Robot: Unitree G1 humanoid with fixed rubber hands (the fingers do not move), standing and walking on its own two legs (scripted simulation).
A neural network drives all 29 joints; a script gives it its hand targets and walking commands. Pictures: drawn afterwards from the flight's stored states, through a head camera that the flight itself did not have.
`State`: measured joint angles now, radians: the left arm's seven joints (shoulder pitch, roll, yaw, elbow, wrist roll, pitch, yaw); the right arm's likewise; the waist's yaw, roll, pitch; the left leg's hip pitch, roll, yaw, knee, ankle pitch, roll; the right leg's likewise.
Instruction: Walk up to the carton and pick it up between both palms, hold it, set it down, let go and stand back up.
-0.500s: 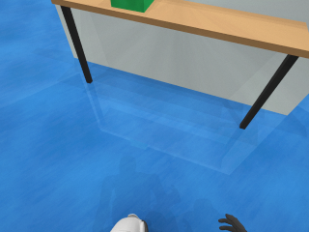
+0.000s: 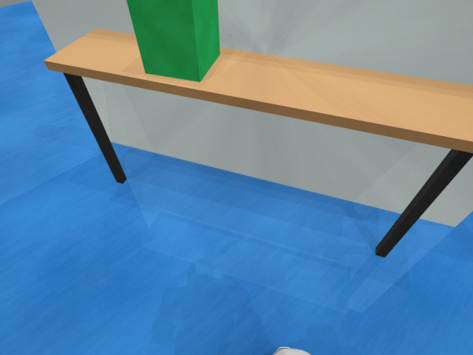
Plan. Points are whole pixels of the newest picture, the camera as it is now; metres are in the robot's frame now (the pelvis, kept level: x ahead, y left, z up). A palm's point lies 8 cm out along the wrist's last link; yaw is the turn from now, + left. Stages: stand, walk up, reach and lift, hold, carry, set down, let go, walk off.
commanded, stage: walk up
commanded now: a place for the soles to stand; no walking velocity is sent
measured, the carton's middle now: (179, 26) +1.07 +0.14 +0.09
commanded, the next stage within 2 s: none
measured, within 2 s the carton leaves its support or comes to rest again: neither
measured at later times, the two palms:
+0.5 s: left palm out of the picture +0.15 +0.28 -0.13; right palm (308, 242) +0.37 -0.17 -0.11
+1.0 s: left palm (106, 202) +0.51 +0.32 -0.11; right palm (300, 244) +0.36 -0.15 -0.11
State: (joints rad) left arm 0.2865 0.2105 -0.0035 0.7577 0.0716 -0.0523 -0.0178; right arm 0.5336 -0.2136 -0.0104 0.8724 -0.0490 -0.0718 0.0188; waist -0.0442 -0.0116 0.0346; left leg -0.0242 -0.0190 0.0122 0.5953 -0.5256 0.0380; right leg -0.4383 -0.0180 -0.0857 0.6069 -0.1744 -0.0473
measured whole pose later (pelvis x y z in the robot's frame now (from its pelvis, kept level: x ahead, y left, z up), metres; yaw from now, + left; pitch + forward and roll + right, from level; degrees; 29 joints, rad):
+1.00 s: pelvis +0.43 +0.09 +0.01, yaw +0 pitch -2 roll +1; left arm 0.31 0.20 -0.01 0.78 0.06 -0.02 0.00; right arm 0.51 -0.21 0.00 0.90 -0.05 -0.05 0.01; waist -0.06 -0.02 0.06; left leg -0.04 -0.04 0.18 0.46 -0.39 0.07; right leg -0.45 -0.03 -0.06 0.65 -0.15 -0.04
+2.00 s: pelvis +0.57 +0.16 +0.02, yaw +1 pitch -2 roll -1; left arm 0.37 0.23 -0.02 0.89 0.00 0.00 0.00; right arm 0.27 -0.25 0.04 0.95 -0.01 0.01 -0.01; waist -0.01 0.02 0.05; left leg -0.34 0.02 -0.01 0.54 -0.15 0.00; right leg -0.21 -0.02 -0.04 0.56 -0.30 0.01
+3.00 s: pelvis +0.60 +0.16 +0.02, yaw +9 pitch -2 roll -2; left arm 0.29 0.28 -0.04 1.00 0.01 0.03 0.02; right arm 0.27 -0.25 0.06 0.98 0.00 0.00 -0.03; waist 0.00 -0.01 0.05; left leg -0.35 -0.04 -0.14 0.59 -0.21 0.00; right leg -0.11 -0.04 -0.19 0.49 -0.35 0.01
